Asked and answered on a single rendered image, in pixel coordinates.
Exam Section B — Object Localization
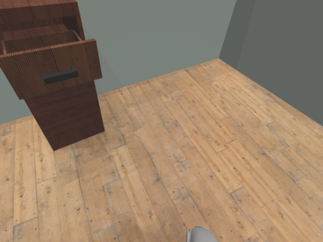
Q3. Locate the cabinet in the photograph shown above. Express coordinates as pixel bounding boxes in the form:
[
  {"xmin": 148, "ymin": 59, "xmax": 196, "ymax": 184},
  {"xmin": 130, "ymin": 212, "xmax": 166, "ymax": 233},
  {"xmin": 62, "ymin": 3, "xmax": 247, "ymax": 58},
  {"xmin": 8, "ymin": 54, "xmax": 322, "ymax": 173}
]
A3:
[{"xmin": 0, "ymin": 0, "xmax": 105, "ymax": 151}]

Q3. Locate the right robot thigh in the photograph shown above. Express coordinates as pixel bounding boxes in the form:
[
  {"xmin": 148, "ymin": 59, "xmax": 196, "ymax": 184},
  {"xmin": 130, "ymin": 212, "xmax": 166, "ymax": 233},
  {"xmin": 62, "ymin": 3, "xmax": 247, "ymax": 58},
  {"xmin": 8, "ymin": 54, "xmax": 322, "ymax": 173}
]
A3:
[{"xmin": 186, "ymin": 227, "xmax": 217, "ymax": 242}]

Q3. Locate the drawer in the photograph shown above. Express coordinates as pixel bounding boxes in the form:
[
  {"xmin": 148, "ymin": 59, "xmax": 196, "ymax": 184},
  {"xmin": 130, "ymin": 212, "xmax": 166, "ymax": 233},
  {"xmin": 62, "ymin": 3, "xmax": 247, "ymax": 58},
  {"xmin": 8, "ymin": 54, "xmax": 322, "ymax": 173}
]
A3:
[{"xmin": 0, "ymin": 30, "xmax": 102, "ymax": 100}]

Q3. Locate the handle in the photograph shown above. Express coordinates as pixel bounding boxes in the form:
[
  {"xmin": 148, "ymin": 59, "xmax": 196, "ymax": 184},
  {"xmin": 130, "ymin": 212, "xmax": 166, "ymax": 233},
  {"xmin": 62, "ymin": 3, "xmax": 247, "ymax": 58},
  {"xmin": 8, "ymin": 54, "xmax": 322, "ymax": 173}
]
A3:
[{"xmin": 42, "ymin": 66, "xmax": 79, "ymax": 85}]

